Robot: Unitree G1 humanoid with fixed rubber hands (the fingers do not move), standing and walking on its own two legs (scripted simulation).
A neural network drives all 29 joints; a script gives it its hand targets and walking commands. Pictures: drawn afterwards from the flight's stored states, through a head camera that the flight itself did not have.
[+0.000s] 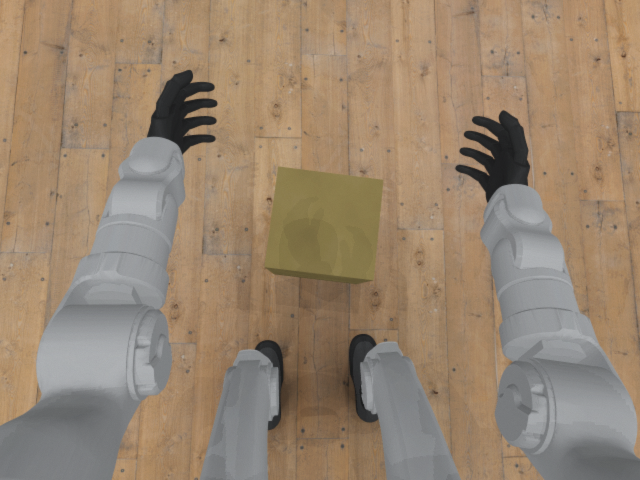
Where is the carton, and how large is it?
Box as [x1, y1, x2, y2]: [264, 166, 383, 283]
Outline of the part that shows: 278,166 264,266 276,274 351,283 372,280 374,272 383,180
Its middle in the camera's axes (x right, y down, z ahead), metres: +0.01 -0.03 +0.87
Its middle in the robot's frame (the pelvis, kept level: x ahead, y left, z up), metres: +0.47 -0.03 -0.52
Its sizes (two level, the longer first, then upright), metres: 0.210 0.200 0.250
